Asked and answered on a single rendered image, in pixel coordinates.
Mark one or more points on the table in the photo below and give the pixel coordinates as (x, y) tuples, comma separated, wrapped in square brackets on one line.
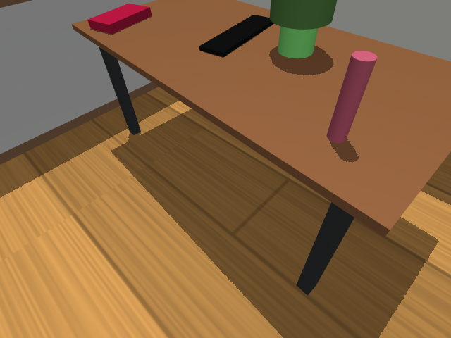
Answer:
[(282, 108)]

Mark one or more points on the potted plant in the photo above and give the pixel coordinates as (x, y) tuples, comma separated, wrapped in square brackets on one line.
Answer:
[(299, 21)]

